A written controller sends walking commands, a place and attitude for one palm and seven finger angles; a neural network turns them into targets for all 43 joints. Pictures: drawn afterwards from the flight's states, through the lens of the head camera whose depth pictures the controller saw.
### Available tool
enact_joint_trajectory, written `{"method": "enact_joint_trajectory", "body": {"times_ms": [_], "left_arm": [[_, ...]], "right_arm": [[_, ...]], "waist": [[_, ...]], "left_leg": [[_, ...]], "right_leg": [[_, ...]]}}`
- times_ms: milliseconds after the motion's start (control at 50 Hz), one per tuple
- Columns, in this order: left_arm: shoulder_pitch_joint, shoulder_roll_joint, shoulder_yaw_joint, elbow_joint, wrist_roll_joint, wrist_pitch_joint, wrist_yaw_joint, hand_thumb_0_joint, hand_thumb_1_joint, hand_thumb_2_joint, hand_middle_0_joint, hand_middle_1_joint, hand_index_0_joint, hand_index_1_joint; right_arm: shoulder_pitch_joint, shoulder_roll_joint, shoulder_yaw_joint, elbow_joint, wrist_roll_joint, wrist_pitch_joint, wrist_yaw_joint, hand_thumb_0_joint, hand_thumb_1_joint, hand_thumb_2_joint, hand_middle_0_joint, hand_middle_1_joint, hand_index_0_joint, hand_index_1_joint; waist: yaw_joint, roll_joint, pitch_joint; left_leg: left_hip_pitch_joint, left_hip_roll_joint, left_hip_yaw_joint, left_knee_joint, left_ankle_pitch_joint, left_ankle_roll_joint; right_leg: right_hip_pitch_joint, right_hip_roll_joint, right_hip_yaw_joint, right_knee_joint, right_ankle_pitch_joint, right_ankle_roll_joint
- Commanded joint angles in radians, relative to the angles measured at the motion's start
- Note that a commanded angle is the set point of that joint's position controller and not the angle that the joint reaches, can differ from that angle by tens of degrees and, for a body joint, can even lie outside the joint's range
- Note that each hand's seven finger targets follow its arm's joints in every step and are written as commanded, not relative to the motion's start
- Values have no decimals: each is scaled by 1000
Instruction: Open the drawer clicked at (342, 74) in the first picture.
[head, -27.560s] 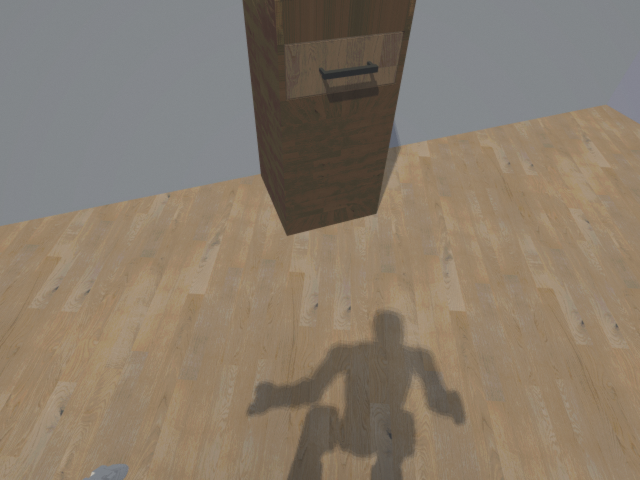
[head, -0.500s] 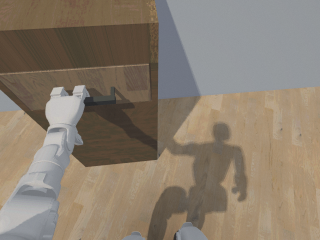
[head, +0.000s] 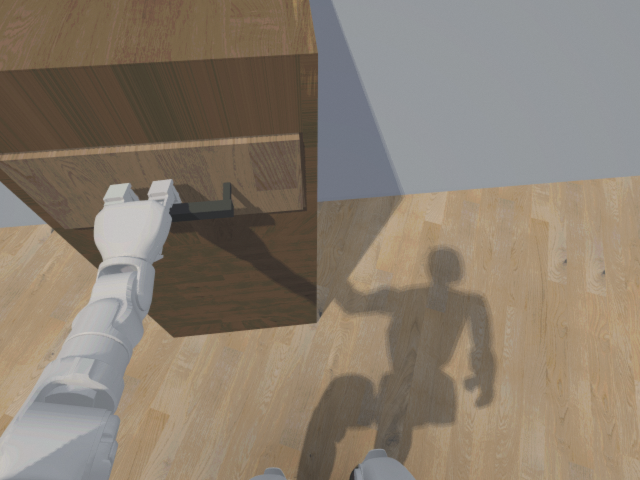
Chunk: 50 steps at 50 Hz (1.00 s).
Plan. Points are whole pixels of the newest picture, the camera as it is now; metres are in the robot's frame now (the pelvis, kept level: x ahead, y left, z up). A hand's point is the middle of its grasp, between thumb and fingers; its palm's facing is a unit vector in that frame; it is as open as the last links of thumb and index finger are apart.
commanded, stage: pull the drawer open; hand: left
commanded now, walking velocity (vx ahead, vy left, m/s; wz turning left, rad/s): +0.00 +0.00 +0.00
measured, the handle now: (168, 203) +0.49 +0.22 +0.00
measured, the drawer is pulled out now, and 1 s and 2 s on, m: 0.01 0.10 0.22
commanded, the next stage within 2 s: none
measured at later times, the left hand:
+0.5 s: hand (150, 265) +0.39 +0.24 -0.02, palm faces -0.03 -0.05 -1.00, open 6.3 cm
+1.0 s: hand (145, 311) +0.33 +0.23 -0.02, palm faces -0.01 -0.06 -1.00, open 6.2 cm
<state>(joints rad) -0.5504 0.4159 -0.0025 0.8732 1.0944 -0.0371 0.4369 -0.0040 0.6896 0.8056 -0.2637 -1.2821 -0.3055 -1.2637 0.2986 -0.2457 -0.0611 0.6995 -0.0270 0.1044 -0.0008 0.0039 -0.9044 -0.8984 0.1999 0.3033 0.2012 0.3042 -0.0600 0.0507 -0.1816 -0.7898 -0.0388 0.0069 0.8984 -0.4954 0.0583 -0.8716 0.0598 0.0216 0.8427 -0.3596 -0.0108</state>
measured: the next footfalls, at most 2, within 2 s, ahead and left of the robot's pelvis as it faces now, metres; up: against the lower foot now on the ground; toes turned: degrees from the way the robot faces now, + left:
none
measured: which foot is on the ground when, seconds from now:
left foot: down 0.00-1.00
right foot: down 0.00-1.00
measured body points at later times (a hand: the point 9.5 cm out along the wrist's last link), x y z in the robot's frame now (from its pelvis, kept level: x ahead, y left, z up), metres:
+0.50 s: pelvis +0.01 +0.00 +0.01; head +0.10 -0.01 +0.45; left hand +0.39 +0.24 +0.03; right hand +0.09 -0.27 -0.13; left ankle -0.05 +0.08 -0.69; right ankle +0.01 -0.12 -0.69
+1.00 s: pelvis +0.01 +0.00 +0.01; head +0.08 -0.01 +0.46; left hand +0.32 +0.23 +0.03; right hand +0.16 -0.25 -0.11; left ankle -0.05 +0.08 -0.69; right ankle +0.01 -0.12 -0.69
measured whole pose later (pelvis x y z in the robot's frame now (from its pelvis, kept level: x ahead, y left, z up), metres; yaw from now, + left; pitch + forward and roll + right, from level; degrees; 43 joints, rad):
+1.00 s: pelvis +0.01 +0.00 +0.01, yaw +0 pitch +17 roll -1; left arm -0.11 0.32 -0.07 0.46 1.09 0.06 0.47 0.01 0.69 0.82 -0.23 -1.27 -0.31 -1.28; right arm 0.18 -0.23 -0.05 0.63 -0.02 0.09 -0.01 0.01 -0.90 -0.90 0.20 0.30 0.20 0.30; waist -0.01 0.05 -0.17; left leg -0.63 -0.04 0.00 0.82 -0.49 0.05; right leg -0.72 0.06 0.02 0.79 -0.36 -0.02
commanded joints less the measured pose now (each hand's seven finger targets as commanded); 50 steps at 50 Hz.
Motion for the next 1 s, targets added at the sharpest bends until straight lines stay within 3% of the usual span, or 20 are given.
{"method": "enact_joint_trajectory", "body": {"times_ms": [0,80,140,160,220,300,320,400,420,440,500,520,560,640,680,700,740,860,940,980], "left_arm": [[-248,195,49,-132,5,1,40,0,900,900,-400,-1350,-400,-1350],[-285,211,51,-104,7,8,40,0,900,900,-400,-1350,-400,-1350],[-201,208,64,-116,-1,10,36,0,900,900,-400,-1350,-400,-1350],[-187,188,49,-126,-7,11,32,0,900,900,-400,-1350,-400,-1350],[-117,219,82,-145,-21,14,22,0,900,900,-400,-1350,-400,-1350],[-22,161,48,-205,-25,16,20,0,900,900,-400,-1350,-400,-1350],[-21,187,71,-210,-27,19,18,0,900,900,-400,-1350,-400,-1350],[53,159,62,-265,-30,24,22,0,900,900,-400,-1350,-400,-1350],[55,176,76,-289,-29,24,24,0,900,900,-400,-1350,-400,-1350],[94,159,67,-295,-28,30,28,0,900,900,-400,-1350,-400,-1350],[124,122,42,-351,-28,42,39,0,900,900,-400,-1350,-400,-1350],[148,144,68,-372,-31,48,42,0,900,900,-400,-1350,-400,-1350],[193,100,35,-396,-32,62,46,0,900,900,-400,-1350,-400,-1350],[252,129,69,-453,-32,81,53,0,900,900,-400,-1350,-400,-1350],[276,80,31,-469,-32,91,54,0,900,900,-400,-1350,-400,-1350],[272,85,31,-478,-30,93,56,0,900,900,-400,-1350,-400,-1350],[310,110,60,-531,-25,95,63,0,900,900,-400,-1350,-400,-1350],[339,71,24,-528,-17,113,69,0,900,900,-400,-1350,-400,-1350],[404,59,20,-576,-10,119,75,0,900,900,-400,-1350,-400,-1350],[404,39,1,-592,-7,122,78,0,900,900,-400,-1350,-400,-1350]], "right_arm": [[95,-159,-54,-54,-3,-23,-11,0,-900,-900,200,300,200,300],[97,-161,-53,-46,-3,-22,-13,0,-900,-900,200,300,200,300],[91,-157,-53,-58,-3,-20,-11,0,-900,-900,200,300,200,300],[85,-154,-52,-66,1,-20,-11,0,-900,-900,200,300,200,300],[67,-157,-48,-79,4,-16,-12,0,-900,-900,200,300,200,300],[50,-149,-50,-103,13,-19,-13,0,-900,-900,200,300,200,300],[43,-154,-49,-102,13,-17,-13,0,-900,-900,200,300,200,300],[33,-150,-50,-114,15,-21,-15,0,-900,-900,200,300,200,300],[21,-152,-51,-114,15,-21,-15,0,-900,-900,200,300,200,300],[20,-148,-49,-119,15,-20,-15,0,-900,-900,200,300,200,300],[5,-144,-51,-128,16,-27,-14,0,-900,-900,200,300,200,300],[-3,-148,-51,-127,15,-26,-13,0,-900,-900,200,300,200,300],[-9,-142,-50,-135,17,-29,-12,0,-900,-900,200,300,200,300],[-33,-141,-45,-145,14,-31,-14,0,-900,-900,200,300,200,300],[-46,-137,-44,-153,17,-37,-14,0,-900,-900,200,300,200,300],[-53,-139,-43,-152,17,-39,-15,0,-900,-900,200,300,200,300],[-66,-135,-41,-161,13,-40,-15,0,-900,-900,200,300,200,300],[-96,-130,-32,-167,14,-46,-20,0,-900,-900,200,300,200,300],[-112,-123,-31,-180,12,-51,-19,0,-900,-900,200,300,200,300],[-121,-121,-30,-183,11,-55,-18,0,-900,-900,200,300,200,300]], "waist": [[18,19,-403],[8,10,-384],[34,8,-420],[32,-3,-412],[50,-31,-408],[52,-24,-391],[55,-33,-386],[56,-61,-372],[57,-37,-376],[66,-27,-365],[58,-15,-353],[68,-16,-365],[60,-23,-347],[75,-24,-351],[64,-32,-320],[65,-37,-301],[82,-4,-342],[73,-23,-274],[93,4,-308],[85,0,-285]], "left_leg": [[226,42,-36,-60,682,-52],[204,38,-33,-58,647,-50],[213,34,-28,-64,675,-45],[204,33,-24,-68,662,-42],[164,26,-18,-84,620,-32],[188,29,-13,-98,638,-30],[183,30,-17,-100,643,-31],[188,29,-11,-108,643,-29],[205,32,-18,-110,660,-32],[211,31,-14,-116,658,-34],[250,37,-19,-117,695,-39],[256,39,-27,-116,731,-42],[280,43,-30,-116,754,-46],[289,41,-27,-122,756,-49],[289,40,-27,-128,730,-51],[283,39,-27,-131,718,-50],[319,44,-31,-129,774,-56],[294,35,-30,-139,680,-58],[329,37,-35,-136,735,-68],[329,37,-37,-136,716,-68]], "right_leg": [[282,-7,-31,-19,410,-32],[276,-7,-31,-21,405,-32],[325,-8,-23,-22,440,-34],[337,-9,-22,-30,447,-33],[394,-11,-6,-39,468,-34],[411,-12,-6,-55,483,-32],[412,-12,-5,-54,483,-34],[434,-14,-3,-65,503,-29],[425,-12,-3,-61,499,-32],[428,-13,-7,-64,488,-32],[411,-10,-14,-70,488,-32],[418,-11,-13,-65,498,-34],[409,-11,-19,-70,507,-31],[440,-14,-15,-70,526,-32],[427,-13,-19,-79,508,-30],[424,-12,-20,-81,502,-31],[441,-16,-15,-73,525,-33],[414,-11,-21,-81,462,-36],[425,-13,-24,-72,469,-38],[409,-12,-26,-76,455,-38]]}}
